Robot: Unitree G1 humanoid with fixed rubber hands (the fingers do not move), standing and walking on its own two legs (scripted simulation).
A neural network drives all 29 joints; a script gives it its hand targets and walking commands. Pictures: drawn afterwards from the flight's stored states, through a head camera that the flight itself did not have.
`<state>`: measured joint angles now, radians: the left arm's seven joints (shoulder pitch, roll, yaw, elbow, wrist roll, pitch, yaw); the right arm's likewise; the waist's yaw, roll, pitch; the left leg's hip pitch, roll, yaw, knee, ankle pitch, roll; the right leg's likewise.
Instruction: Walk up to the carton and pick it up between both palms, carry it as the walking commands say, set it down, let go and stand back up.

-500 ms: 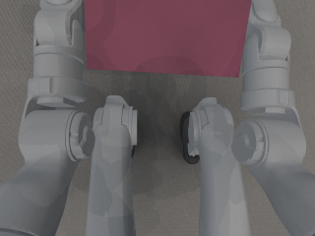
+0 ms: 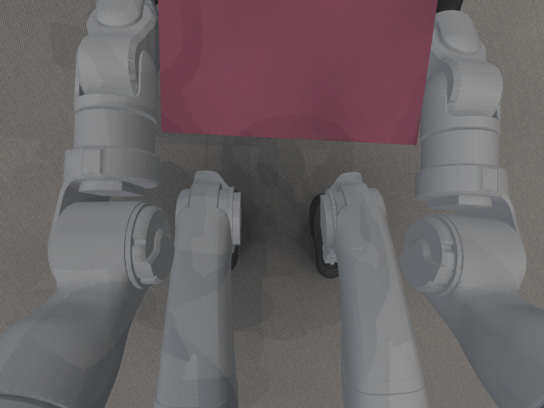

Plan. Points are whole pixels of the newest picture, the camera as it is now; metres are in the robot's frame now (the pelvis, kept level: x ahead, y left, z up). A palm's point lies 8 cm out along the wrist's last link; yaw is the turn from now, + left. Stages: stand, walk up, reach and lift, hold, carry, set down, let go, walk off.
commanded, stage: reach and lift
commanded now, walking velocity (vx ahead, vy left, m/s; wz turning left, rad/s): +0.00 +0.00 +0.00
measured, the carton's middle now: (286, 16) +0.54 +0.00 -0.15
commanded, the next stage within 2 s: none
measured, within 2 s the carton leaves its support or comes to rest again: neither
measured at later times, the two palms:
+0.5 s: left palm out of the picture +0.52 +0.17 -0.02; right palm (471, 0) +0.51 -0.14 -0.02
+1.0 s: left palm out of the picture +0.50 +0.16 +0.06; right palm out of the picture +0.49 -0.16 +0.06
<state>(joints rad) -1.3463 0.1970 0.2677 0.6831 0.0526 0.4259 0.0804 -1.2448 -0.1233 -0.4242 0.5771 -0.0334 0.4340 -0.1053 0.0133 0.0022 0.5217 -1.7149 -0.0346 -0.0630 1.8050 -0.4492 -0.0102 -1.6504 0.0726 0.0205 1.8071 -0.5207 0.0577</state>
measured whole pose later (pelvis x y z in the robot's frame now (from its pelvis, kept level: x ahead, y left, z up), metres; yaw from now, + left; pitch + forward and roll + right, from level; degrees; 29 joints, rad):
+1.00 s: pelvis +0.01 +0.00 +0.11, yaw +1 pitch +10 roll -2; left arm -1.13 0.12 0.25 0.61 0.07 0.44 0.09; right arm -1.03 -0.08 -0.38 0.52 -0.04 0.44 -0.09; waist -0.01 0.00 0.52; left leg -1.21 -0.04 -0.06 1.41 -0.39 0.00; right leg -1.15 0.07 0.05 1.42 -0.45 0.05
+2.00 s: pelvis +0.14 +0.01 +0.26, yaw +1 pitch +11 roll -1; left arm -0.39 -0.08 0.24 0.55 0.19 0.40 0.00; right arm -0.33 0.08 -0.31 0.51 -0.17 0.40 0.01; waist -0.03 0.00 -0.09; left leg -0.58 -0.03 -0.04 0.69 -0.29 0.01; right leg -0.53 0.03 0.09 0.67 -0.33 0.03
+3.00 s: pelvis +0.13 +0.00 +0.28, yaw +1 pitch -6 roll +0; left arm -0.39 -0.07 0.20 0.39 0.19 0.69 -0.01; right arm -0.35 0.06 -0.22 0.34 -0.18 0.72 0.00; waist -0.02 0.00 0.05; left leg -0.12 -0.03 -0.04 0.42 -0.19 0.01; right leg -0.09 0.01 0.11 0.44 -0.24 0.02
